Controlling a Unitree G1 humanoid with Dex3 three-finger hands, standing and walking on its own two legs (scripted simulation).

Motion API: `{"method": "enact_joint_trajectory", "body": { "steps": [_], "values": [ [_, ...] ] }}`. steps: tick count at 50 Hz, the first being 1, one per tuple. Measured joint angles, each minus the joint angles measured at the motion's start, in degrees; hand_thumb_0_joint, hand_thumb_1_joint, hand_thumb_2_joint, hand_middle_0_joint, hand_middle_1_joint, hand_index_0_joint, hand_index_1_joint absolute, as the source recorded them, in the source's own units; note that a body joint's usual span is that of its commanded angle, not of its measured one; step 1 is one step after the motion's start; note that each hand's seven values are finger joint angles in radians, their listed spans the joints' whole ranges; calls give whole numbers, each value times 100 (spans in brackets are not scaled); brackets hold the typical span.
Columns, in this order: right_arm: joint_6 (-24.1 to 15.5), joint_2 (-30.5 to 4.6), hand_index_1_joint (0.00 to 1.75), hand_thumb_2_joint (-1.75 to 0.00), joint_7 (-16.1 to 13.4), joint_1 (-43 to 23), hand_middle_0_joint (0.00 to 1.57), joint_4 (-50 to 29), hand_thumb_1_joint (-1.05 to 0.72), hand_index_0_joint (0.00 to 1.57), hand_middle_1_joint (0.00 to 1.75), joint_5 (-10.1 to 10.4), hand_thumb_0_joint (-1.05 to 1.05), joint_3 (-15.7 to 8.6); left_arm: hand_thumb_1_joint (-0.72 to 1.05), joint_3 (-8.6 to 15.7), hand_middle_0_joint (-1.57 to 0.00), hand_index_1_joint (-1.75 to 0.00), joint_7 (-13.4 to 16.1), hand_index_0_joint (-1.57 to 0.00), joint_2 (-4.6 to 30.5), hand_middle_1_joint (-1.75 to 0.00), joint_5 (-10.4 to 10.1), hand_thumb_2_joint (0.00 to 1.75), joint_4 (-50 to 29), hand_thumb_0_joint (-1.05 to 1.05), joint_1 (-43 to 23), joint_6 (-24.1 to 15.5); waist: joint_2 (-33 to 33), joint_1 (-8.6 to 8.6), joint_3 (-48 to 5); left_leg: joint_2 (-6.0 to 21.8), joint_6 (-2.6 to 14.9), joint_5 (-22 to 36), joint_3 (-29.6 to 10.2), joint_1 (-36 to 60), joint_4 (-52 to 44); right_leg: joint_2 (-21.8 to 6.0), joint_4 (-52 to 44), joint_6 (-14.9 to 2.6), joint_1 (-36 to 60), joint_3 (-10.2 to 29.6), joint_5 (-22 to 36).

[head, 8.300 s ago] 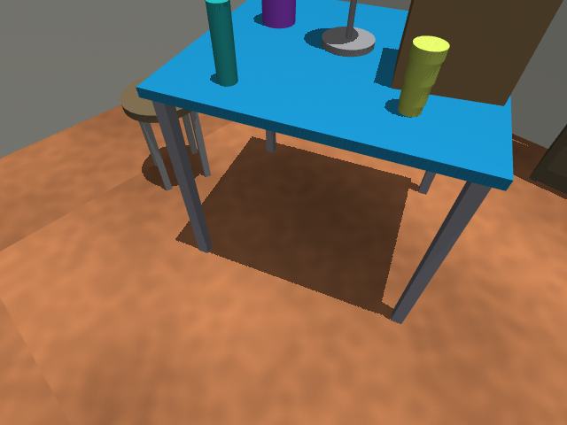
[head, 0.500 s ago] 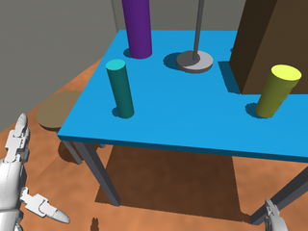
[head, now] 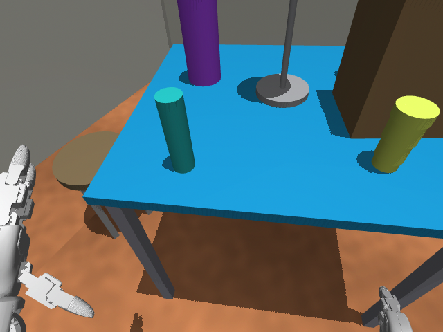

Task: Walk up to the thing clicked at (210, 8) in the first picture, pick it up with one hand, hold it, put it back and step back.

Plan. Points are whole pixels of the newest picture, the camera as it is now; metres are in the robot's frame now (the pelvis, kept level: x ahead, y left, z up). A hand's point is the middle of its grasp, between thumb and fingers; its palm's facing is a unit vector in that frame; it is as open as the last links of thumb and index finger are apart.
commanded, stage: go down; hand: left
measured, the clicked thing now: (177, 134) +0.48 +0.15 +0.09
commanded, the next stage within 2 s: none
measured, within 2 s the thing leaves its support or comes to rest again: neither
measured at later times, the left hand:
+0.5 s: hand (55, 172) +0.28 +0.28 +0.18, palm faces +0.15 -0.97 -0.21, open 17.7 cm
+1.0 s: hand (53, 142) +0.34 +0.31 +0.19, palm faces +0.05 -1.00 +0.00, open 17.7 cm
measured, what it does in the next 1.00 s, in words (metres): stands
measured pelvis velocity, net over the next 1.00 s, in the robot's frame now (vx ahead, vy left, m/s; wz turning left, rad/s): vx -0.01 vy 0.01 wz -0.01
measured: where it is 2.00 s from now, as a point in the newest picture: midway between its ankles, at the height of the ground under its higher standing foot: outside the picture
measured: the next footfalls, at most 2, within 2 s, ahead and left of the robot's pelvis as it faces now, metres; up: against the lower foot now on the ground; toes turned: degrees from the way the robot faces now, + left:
none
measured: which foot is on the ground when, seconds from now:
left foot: down 0.00-1.00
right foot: down 0.00-1.00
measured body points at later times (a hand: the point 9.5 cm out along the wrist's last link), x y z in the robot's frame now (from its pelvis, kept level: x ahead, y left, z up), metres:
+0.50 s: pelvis +0.00 +0.00 +0.00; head -0.02 -0.01 +0.45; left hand +0.27 +0.33 +0.19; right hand +0.16 -0.26 -0.09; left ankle -0.01 +0.12 -0.74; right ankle +0.01 -0.12 -0.74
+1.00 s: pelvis -0.01 +0.01 +0.00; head -0.02 +0.00 +0.45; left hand +0.33 +0.36 +0.19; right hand +0.14 -0.26 -0.08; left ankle -0.01 +0.12 -0.74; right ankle +0.01 -0.12 -0.74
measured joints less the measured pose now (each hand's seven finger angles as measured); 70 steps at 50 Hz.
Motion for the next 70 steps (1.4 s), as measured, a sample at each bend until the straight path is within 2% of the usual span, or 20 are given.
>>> {"method": "enact_joint_trajectory", "body": {
  "steps": [5, 10, 15, 22, 28, 35, 49, 61, 70],
  "values": [
    [167, 13, 5, -5, 27, -54, 5, -13, 50, 5, 5, -28, -1, 27, -61, 129, -7, -7, -191, -6, -48, -6, -86, 6, 324, -1, -308, -78, -19, -29, -82, -18, 6, -108, -22, -145, 221, -26, 228, 8, -139, -16, -119],
    [209, 9, 5, -5, -53, -161, 6, 68, 50, 5, 5, -1, -1, 77, -61, 290, -8, -7, -412, -8, 54, -7, -261, 5, 824, -1, -923, 120, -60, -76, -149, -39, 11, -146, -40, -215, 319, -51, 346, 14, -209, -29, -174],
    [199, 32, 5, -5, -203, -258, 5, 154, 50, 5, 5, 68, -1, 248, -61, 489, -8, -6, -831, -8, 296, -6, -539, 5, 1492, -1, -1814, 560, -113, -146, -198, -40, 9, -120, -50, -248, 311, -51, 329, 8, -234, -40, -147],
    [124, 70, 5, -5, -372, -223, 5, 111, 51, 5, 5, 137, -1, 526, -61, 777, -7, -5, -1617, -7, 705, -5, -979, 5, 2551, -2, -2895, 1384, -118, -266, -295, -23, 15, -38, -11, -281, 189, -27, 174, 6, -269, -4, -32],
    [14, 44, 5, -5, -458, -59, 5, -10, 51, 5, 5, 145, -1, 705, -61, 928, -6, -4, -2115, -6, 888, -4, -1158, 5, 3387, -2, -3562, 1907, -120, -304, -420, -21, 29, -6, 37, -322, 133, -22, 109, 17, -324, 43, 23],
    [-122, -43, 5, -5, -551, 49, 5, -86, 52, 5, 5, 138, -1, 798, -61, 1017, -6, -4, -2429, -6, 1089, -4, -1159, 6, 4275, -2, -4261, 2253, -189, -321, -484, -32, 45, 26, 51, -404, 122, -30, 91, 26, -407, 58, 63],
    [-376, -95, 5, -5, -708, 89, 5, -63, 54, 5, 5, 76, -1, 1047, -61, 1062, -5, -3, -2902, -6, 1629, -4, -1122, 6, 5811, -2, -5434, 2593, -252, -389, -602, -17, 46, 66, 67, -680, 146, -13, 52, 23, -662, 75, 146],
    [-435, -83, 5, -5, -804, 105, 5, -122, 54, 5, 5, 16, -1, 1189, -61, 1086, -5, -4, -3079, -6, 1986, -4, -974, 6, 6625, -2, -5943, 2481, -302, -485, -692, 5, 41, 38, 73, -884, 208, 8, 84, 17, -858, 82, 137],
    [-459, -91, 5, -5, -826, 77, 5, -153, 54, 5, 5, 6, -1, 1223, -61, 1087, -5, -4, -3121, -6, 2118, -4, -919, 6, 6864, -2, -6110, 2332, -325, -528, -718, 20, 45, -12, 86, -1023, 293, 23, 110, 22, -977, 96, 127]
  ]
}}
